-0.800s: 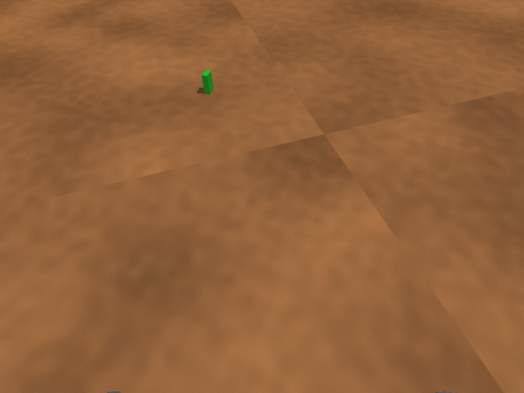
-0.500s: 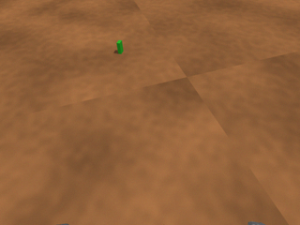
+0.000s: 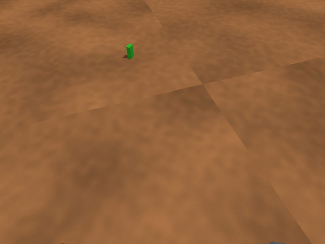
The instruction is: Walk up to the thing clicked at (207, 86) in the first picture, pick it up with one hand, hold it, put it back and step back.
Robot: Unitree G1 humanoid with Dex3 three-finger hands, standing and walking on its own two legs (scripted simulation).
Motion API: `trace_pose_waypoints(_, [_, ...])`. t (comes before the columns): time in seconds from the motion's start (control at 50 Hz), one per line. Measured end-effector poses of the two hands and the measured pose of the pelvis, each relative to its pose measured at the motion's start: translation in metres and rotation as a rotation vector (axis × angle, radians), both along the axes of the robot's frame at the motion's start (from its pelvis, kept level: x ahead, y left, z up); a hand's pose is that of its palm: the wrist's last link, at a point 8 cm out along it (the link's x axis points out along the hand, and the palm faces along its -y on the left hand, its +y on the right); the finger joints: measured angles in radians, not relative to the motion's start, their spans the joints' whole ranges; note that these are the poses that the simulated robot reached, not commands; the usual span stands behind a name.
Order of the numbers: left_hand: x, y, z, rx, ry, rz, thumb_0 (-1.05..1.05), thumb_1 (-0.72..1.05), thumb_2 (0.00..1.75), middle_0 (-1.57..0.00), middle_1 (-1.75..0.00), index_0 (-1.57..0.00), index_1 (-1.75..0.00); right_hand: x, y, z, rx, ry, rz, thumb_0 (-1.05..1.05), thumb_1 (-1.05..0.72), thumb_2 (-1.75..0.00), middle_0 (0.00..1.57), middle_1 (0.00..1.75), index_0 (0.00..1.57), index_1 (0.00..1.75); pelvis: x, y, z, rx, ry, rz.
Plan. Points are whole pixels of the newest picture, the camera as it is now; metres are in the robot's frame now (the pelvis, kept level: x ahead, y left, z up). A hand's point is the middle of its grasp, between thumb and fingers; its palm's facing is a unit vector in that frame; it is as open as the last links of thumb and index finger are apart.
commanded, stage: stand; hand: left
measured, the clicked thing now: (130, 51) +2.02 +0.37 -0.71
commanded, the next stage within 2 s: walk up in 0.32 s
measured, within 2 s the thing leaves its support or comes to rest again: neither
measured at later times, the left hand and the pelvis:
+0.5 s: hand out of the picture +0.09 +0.27 -0.15, palm faces -0.03 -0.93 -0.37, open 7.4 cm; pelvis +0.02 -0.01 -0.01, yaw -1 degrees
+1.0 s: hand (83, 210) +0.24 +0.28 -0.19, palm faces +0.10 -0.93 -0.35, open 7.4 cm; pelvis +0.26 +0.01 -0.04, yaw +6 degrees
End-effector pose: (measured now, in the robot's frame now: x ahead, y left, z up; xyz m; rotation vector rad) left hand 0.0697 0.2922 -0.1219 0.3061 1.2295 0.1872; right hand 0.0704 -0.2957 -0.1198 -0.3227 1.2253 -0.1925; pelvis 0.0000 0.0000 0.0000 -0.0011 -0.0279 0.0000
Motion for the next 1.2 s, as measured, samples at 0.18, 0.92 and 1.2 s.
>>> trace_pose_waypoints(0.18, [-0.003,0.002,0.001,0.003,0.006,0.003,0.01,0.90,0.90,-0.20,-0.30,-0.21,-0.30,-0.002,0.001,-0.001,0.002,0.002,0.000,0.01,-0.90,-0.90,0.21,0.30,0.20,0.30,0.000,0.001,0.000,0.001,-0.001,0.000])
trace_pose_waypoints(0.92, [0.087,0.030,-0.022,0.060,0.092,0.160,0.01,0.90,0.90,-0.21,-0.30,-0.21,-0.30,0.309,-0.003,-0.006,0.031,-0.172,0.237,0.01,-0.90,-0.90,0.20,0.30,0.20,0.30,0.215,-0.011,-0.039,-0.007,0.007,0.084])
trace_pose_waypoints(1.2, [0.369,0.039,0.016,-0.004,-0.211,-0.011,0.01,0.90,0.90,-0.21,-0.30,-0.21,-0.30,0.379,0.000,0.021,-0.006,-0.142,0.094,0.01,-0.90,-0.90,0.21,0.30,0.20,0.30,0.372,0.012,-0.008,0.026,-0.034,0.090])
